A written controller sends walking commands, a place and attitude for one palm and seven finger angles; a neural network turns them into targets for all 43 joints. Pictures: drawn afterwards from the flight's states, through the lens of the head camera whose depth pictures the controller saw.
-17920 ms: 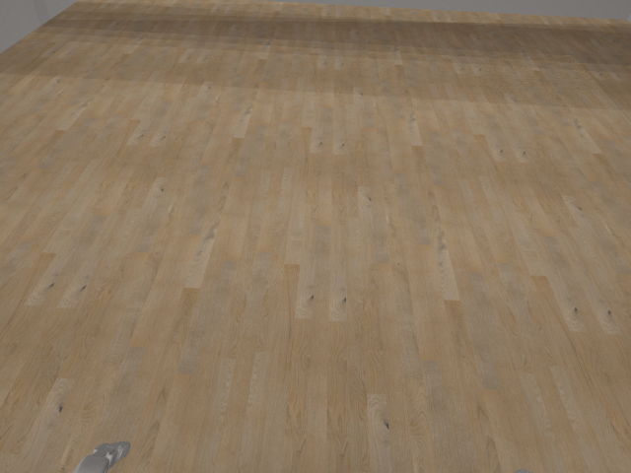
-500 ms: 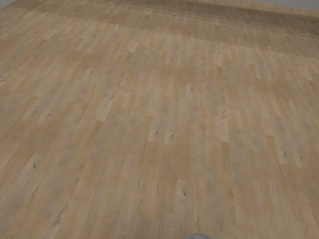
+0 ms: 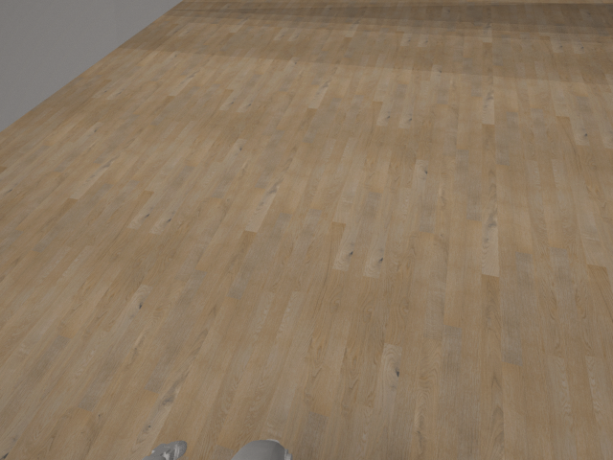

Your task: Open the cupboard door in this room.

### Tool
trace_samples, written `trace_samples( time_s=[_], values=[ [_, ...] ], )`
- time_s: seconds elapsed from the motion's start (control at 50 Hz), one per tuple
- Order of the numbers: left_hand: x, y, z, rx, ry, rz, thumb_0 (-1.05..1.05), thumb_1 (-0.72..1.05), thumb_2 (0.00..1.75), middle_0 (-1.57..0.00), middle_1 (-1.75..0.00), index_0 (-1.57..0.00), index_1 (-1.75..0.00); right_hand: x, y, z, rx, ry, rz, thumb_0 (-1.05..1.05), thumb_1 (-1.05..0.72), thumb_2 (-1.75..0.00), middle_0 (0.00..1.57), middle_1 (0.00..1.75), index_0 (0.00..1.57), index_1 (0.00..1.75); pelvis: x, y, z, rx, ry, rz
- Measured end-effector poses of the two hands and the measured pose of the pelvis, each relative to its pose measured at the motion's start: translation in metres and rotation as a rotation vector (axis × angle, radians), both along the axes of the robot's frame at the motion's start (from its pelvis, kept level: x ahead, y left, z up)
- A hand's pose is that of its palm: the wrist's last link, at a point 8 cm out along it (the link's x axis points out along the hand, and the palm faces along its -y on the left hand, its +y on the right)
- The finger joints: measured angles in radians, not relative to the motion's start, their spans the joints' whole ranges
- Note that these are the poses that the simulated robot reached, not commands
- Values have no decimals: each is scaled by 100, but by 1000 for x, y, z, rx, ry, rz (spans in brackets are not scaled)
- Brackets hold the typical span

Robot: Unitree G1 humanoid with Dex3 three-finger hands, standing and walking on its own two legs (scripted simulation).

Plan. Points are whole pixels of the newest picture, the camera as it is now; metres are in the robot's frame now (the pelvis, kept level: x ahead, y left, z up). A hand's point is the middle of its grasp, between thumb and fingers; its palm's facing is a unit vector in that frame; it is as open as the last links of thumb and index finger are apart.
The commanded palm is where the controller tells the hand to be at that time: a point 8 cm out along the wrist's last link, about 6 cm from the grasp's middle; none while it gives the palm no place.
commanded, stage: turn or walk to find it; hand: left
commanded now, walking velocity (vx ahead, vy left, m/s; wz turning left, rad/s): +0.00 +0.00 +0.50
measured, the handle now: out of the picture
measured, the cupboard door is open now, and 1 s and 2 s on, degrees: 0 0 0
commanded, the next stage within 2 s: none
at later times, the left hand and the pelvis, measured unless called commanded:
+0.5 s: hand out of the picture -0.08 +0.26 -0.19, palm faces +0.32 -0.91 -0.25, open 7.3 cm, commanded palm none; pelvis -0.03 +0.04 -0.01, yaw +15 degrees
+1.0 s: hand out of the picture -0.03 +0.21 -0.14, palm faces +0.46 -0.84 -0.29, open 7.3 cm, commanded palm none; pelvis -0.04 -0.01 +0.00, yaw +30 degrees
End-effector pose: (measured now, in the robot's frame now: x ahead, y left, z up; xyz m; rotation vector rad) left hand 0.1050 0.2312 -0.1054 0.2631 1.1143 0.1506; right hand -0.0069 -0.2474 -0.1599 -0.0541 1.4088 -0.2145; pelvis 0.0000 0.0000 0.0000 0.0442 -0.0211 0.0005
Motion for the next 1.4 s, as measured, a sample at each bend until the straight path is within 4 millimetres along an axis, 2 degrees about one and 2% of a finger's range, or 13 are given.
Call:
trace_samples(
  time_s=[0.12,0.22,0.3,0.42,0.5,0.58,0.66,0.8,0.88,1.0,1.1,1.22,1.4],
  values=[
    [-53,0,-4,-11,57,112,1,91,90,-20,-30,-20,-30,14,-14,4,-17,13,89,1,-91,-90,20,30,20,30,-6,-6,2,0,4,78],
    [-100,9,-13,-25,114,210,1,91,90,-20,-30,-20,-30,42,-10,9,-43,5,186,1,-91,-90,20,30,20,30,-11,-1,1,-4,13,135],
    [-142,23,-24,-42,175,283,1,91,90,-20,-30,-21,-30,81,8,15,-65,-60,276,1,-91,-90,20,30,20,30,-18,10,-2,-13,17,177],
    [-197,57,-51,-71,248,387,1,91,90,-20,-30,-20,-30,136,56,25,-95,-228,401,1,-91,-90,20,30,20,30,-30,36,-16,-30,8,236],
    [-205,72,-47,-75,258,420,1,91,90,-20,-30,-20,-30,146,81,40,-92,-281,447,1,-91,-90,20,30,20,30,-33,44,-8,-54,-2,265],
    [-191,81,-37,-72,176,433,1,91,90,-20,-30,-20,-30,143,93,44,-79,-271,484,1,-91,-90,20,30,20,30,-37,47,-1,-66,-4,305],
    [-173,84,-28,-54,99,432,1,91,90,-20,-30,-20,-30,134,93,40,-56,-246,495,1,-91,-90,20,30,20,30,-39,43,1,-58,-2,337],
    [-140,67,-15,-17,3,420,1,91,90,-20,-30,-20,-30,108,64,18,-24,-154,485,1,-91,-90,20,30,20,30,-41,20,-4,-41,6,401],
    [-134,47,-10,19,-51,426,1,91,90,-20,-30,-20,-30,100,39,-4,-6,-93,487,1,-91,-90,20,30,20,30,-39,0,-13,-28,6,442],
    [-167,12,0,13,-17,508,1,91,90,-20,-30,-20,-30,103,16,-2,-5,-35,539,1,-91,-90,20,30,20,30,-40,-14,-3,-5,-7,519],
    [-200,-8,-3,-14,19,594,1,91,90,-20,-30,-21,-30,109,12,5,-21,-13,601,1,-91,-90,20,30,20,30,-40,-19,0,-5,-8,583],
    [-251,-24,-18,-62,73,702,1,91,90,-20,-30,-21,-30,129,34,12,-49,-26,704,1,-91,-90,20,30,20,30,-50,-15,-1,-15,-8,652],
    [-350,-20,-58,-135,182,864,1,91,90,-20,-30,-20,-30,161,124,26,-51,-237,886,1,-91,-90,20,30,20,30,-84,8,-19,-41,-15,738]
  ],
)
